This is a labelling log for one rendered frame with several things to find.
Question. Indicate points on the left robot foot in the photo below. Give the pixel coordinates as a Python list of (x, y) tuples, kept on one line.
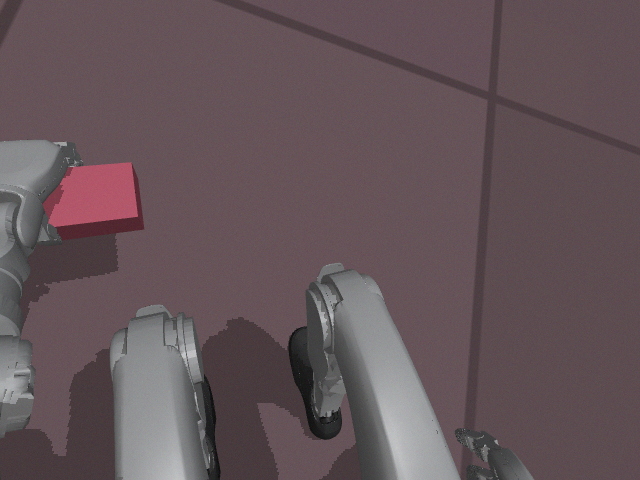
[(214, 470)]

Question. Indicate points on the right robot foot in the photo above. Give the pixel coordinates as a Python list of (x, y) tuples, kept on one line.
[(321, 427)]

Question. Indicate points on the left robot arm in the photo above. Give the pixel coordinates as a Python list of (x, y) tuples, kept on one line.
[(21, 215)]

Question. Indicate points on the carton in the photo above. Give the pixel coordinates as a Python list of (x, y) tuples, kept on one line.
[(96, 200)]

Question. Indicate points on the right robot hand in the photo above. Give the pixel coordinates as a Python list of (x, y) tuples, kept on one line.
[(503, 463)]

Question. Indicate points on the left robot hand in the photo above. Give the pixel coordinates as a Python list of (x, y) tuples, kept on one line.
[(38, 166)]

